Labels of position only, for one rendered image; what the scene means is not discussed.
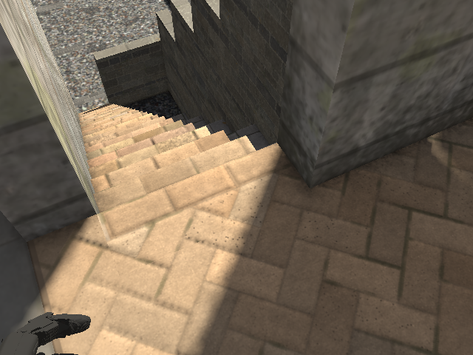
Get stairs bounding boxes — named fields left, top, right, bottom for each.
left=78, top=103, right=256, bottom=213

